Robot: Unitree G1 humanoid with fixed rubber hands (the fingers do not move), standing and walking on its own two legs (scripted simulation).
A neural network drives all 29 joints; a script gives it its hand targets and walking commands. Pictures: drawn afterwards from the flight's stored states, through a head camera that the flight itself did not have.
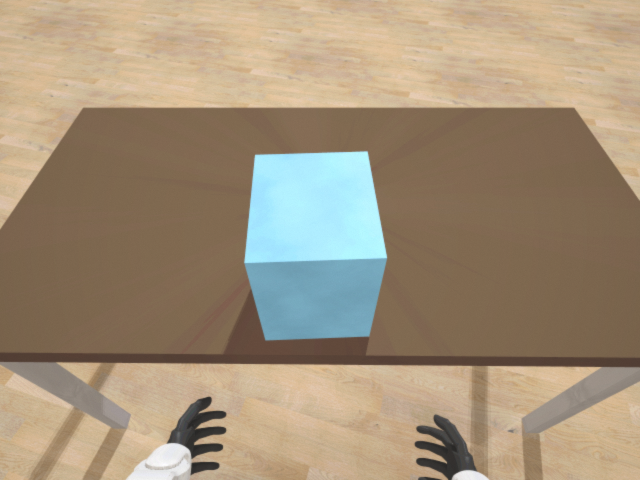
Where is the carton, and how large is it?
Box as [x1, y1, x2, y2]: [244, 151, 386, 339]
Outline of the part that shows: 367,151 255,155 244,263 265,339 368,336 384,269 386,255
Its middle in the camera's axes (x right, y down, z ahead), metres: -0.01 +0.02 +0.60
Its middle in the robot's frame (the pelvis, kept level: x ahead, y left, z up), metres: +0.44 +0.03 -0.02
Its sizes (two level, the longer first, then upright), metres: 0.197 0.169 0.220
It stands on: a table, 0.66 m high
